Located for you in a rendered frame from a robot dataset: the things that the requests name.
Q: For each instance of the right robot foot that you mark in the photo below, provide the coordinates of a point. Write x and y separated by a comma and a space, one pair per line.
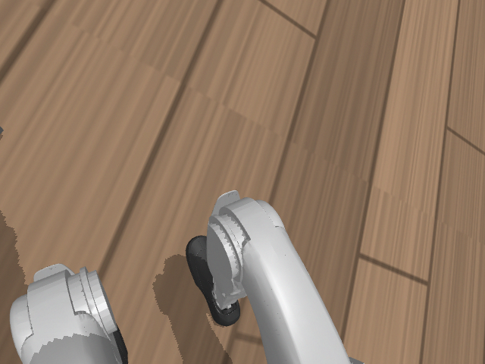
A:
196, 257

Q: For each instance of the left robot foot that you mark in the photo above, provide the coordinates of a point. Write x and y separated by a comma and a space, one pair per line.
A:
121, 346

